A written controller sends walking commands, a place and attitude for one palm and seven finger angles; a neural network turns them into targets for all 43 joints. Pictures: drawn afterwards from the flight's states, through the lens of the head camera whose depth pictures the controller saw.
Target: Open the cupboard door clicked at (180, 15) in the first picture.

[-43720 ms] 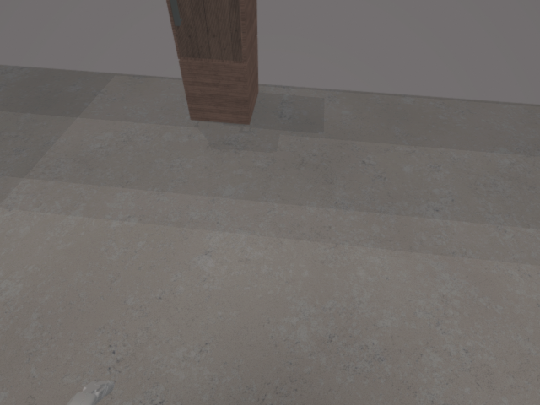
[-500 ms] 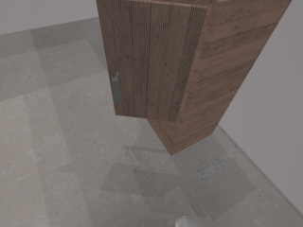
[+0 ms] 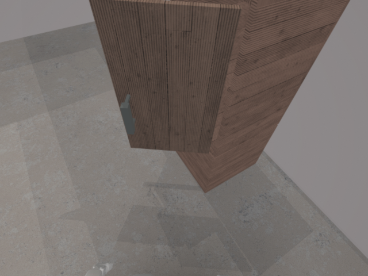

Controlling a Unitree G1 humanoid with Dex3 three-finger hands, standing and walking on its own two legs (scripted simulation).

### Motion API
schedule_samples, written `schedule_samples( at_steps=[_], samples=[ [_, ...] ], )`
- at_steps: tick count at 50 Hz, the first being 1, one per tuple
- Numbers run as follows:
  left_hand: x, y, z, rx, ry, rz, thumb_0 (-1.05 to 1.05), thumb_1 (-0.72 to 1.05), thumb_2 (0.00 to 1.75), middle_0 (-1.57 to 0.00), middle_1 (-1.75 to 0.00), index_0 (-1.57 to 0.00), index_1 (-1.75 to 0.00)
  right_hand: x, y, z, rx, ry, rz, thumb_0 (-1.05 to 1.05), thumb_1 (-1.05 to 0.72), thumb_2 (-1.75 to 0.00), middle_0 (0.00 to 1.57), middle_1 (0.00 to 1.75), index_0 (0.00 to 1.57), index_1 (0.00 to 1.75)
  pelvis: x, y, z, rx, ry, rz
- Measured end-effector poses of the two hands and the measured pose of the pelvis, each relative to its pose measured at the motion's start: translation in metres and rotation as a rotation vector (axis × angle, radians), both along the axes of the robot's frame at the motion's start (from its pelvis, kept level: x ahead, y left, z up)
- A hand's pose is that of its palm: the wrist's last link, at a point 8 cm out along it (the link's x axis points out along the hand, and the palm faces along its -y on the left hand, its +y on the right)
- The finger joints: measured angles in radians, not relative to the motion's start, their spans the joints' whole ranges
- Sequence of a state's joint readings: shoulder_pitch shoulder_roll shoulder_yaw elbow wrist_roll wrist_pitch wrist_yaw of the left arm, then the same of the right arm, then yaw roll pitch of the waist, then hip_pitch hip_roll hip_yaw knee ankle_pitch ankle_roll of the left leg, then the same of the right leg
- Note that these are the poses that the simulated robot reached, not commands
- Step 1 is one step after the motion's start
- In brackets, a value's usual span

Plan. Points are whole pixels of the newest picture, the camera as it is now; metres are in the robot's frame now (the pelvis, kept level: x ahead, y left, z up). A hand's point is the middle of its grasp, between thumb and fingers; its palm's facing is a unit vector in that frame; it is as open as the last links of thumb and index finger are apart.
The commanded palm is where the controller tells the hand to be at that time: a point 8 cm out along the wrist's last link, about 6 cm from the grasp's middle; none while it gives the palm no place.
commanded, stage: come to a stop and stand still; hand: left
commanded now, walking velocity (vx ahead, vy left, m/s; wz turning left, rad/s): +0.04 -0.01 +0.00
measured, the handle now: (129, 114) +0.60 +0.21 -0.09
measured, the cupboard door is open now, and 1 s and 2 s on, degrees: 55 55 55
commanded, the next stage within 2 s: look again from close up in 0.74 s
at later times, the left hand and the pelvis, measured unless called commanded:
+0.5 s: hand out of the picture -0.03 +0.19 -0.17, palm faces +0.01 -0.98 -0.21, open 7.4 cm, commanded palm none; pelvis -0.02 +0.01 +0.01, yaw -2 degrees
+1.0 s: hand out of the picture +0.00 +0.19 -0.17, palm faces -0.04 -0.98 -0.22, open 7.3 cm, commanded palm none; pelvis -0.01 +0.01 +0.00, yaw -1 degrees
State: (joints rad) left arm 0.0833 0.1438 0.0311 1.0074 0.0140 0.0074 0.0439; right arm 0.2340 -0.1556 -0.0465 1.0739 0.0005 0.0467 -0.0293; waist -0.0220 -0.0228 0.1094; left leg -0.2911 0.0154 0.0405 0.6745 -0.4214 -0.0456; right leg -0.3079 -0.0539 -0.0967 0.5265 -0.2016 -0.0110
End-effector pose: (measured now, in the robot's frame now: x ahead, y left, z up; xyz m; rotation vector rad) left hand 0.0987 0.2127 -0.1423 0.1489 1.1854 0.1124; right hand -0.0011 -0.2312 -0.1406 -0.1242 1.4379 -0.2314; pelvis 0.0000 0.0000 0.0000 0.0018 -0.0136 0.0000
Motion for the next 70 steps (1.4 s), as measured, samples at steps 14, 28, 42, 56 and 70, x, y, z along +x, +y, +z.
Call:
schedule_samples(
  at_steps=[14,28,42,56,70],
  samples=[
    [-0.098,0.053,0.004,0.058,0.190,0.080,0.00,0.91,0.90,-0.20,-0.30,-0.20,-0.30,0.040,0.023,0.007,0.002,-0.155,0.098,0.00,-0.92,-0.90,0.20,0.30,0.20,0.30,-0.014,0.019,0.004,0.015,0.025,-0.023],
    [-0.126,0.013,0.004,0.007,0.235,0.037,0.00,0.91,0.90,-0.20,-0.30,-0.20,-0.30,-0.005,0.009,0.005,0.016,-0.081,0.041,0.00,-0.92,-0.90,0.20,0.30,0.20,0.30,-0.022,0.009,0.009,0.005,-0.008,-0.025],
    [-0.114,0.006,0.002,-0.002,0.242,0.020,0.01,0.92,0.90,-0.20,-0.30,-0.20,-0.30,-0.070,0.017,0.008,0.031,0.102,-0.012,0.00,-0.91,-0.90,0.20,0.30,0.20,0.30,-0.017,0.003,0.010,0.003,0.001,-0.021],
    [-0.082,0.033,0.006,0.067,0.142,0.007,0.00,0.91,0.90,-0.20,-0.30,-0.20,-0.30,-0.011,0.033,-0.013,0.059,-0.067,0.046,0.02,-0.94,-0.90,0.20,0.30,0.20,0.30,-0.004,0.020,-0.001,0.000,0.012,-0.026],
    [-0.078,0.034,0.002,0.043,0.135,-0.009,0.00,0.91,0.90,-0.20,-0.30,-0.20,-0.30,0.028,0.016,0.003,0.000,-0.165,0.073,0.00,-0.92,-0.90,0.20,0.30,0.20,0.30,-0.005,0.018,0.001,0.007,0.010,-0.042]
  ],
)
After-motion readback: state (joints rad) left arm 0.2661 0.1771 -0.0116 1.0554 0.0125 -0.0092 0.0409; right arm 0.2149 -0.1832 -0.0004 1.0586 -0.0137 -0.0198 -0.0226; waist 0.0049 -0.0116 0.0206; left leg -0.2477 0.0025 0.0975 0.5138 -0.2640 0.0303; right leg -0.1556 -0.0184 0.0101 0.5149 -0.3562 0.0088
